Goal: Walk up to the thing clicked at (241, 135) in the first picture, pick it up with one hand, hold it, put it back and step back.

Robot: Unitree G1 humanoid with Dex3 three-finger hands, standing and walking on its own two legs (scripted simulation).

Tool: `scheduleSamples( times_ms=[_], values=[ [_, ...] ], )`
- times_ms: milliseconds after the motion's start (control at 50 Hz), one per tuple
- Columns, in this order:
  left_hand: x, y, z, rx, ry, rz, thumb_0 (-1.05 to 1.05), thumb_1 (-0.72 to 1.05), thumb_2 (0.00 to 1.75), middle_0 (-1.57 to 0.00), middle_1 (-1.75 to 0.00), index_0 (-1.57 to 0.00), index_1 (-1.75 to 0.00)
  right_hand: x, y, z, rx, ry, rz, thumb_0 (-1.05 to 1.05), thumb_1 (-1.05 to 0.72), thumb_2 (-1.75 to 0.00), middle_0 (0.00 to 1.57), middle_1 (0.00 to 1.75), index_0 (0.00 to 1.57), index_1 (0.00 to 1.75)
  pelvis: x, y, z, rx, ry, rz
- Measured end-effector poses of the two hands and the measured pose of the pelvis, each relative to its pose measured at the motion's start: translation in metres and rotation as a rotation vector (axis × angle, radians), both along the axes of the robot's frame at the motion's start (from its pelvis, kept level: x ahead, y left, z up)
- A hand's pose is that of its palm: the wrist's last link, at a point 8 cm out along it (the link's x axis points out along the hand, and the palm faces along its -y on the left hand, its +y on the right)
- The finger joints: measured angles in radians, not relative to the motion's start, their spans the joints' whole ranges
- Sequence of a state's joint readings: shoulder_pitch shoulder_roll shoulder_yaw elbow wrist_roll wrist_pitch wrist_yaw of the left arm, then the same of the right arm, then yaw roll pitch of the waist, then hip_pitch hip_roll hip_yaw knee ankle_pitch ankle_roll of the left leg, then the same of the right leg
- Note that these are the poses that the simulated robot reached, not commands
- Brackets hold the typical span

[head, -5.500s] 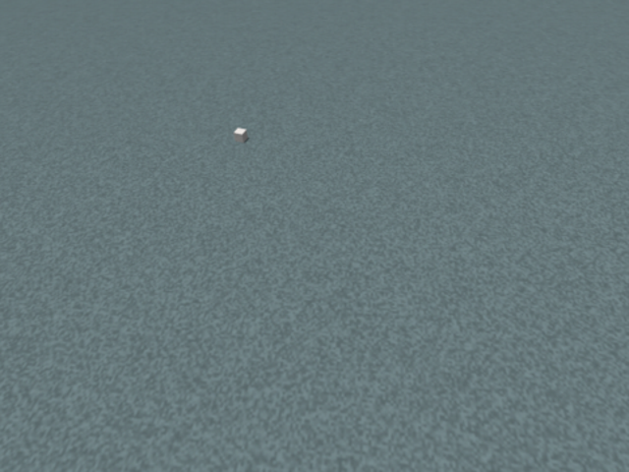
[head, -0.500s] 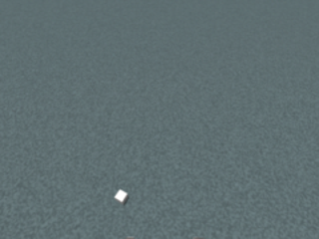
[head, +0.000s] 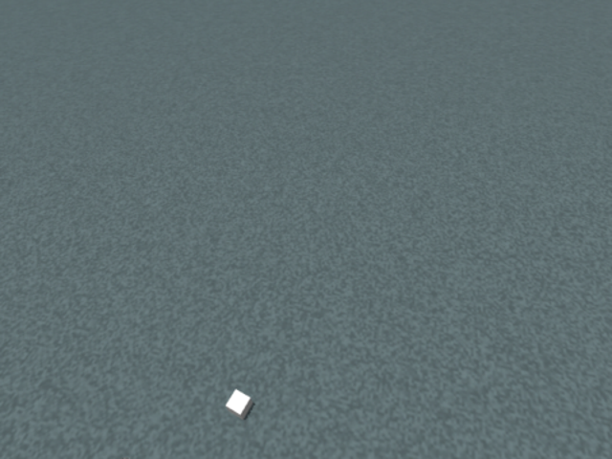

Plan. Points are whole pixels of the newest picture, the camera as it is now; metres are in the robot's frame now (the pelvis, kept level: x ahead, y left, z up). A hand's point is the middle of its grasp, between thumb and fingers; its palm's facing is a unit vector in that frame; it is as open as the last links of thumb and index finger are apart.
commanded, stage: walk up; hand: left
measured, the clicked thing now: (239, 404) +0.42 +0.24 -0.74
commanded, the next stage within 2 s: stand in 0.90 s
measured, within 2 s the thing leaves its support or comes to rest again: neither
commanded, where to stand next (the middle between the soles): +0.03 +0.00 m, yaw +0 degrees
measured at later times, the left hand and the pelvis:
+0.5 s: hand out of the picture +0.09 +0.26 -0.15, palm faces +0.00 -0.94 -0.33, open 7.3 cm; pelvis +0.01 +0.00 +0.01, yaw +0 degrees
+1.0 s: hand out of the picture +0.09 +0.26 -0.14, palm faces +0.01 -0.94 -0.34, open 7.3 cm; pelvis +0.01 +0.00 +0.01, yaw +1 degrees
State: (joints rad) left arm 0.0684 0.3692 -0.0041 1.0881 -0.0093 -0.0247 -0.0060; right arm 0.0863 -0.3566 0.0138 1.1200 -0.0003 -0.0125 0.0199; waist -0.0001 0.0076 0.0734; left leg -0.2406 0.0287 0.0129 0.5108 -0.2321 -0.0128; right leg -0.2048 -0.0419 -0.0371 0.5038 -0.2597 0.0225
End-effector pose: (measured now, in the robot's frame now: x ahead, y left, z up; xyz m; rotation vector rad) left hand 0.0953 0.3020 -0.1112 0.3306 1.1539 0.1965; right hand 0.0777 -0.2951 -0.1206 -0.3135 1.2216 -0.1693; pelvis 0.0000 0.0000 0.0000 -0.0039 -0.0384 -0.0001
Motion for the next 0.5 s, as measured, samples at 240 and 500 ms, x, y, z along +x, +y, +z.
scheduleSamples(
  times_ms=[240, 500],
  values=[
    [0.007, -0.004, 0.004, -0.023, 0.014, 0.013, 0.0, 0.91, 0.9, -0.2, -0.3, -0.21, -0.3, 0.016, -0.006, 0.015, -0.026, -0.027, -0.016, 0.0, -0.9, -0.9, 0.2, 0.3, 0.2, 0.3, 0.006, 0.002, 0.009, 0.0, -0.009, 0.0],
    [-0.016, 0.0, 0.001, -0.027, 0.07, 0.041, 0.0, 0.91, 0.9, -0.2, -0.3, -0.21, -0.3, 0.01, 0.002, 0.014, -0.014, -0.004, -0.014, 0.0, -0.9, -0.9, 0.2, 0.3, 0.2, 0.3, 0.007, 0.004, 0.011, -0.001, -0.008, 0.003]
  ],
)
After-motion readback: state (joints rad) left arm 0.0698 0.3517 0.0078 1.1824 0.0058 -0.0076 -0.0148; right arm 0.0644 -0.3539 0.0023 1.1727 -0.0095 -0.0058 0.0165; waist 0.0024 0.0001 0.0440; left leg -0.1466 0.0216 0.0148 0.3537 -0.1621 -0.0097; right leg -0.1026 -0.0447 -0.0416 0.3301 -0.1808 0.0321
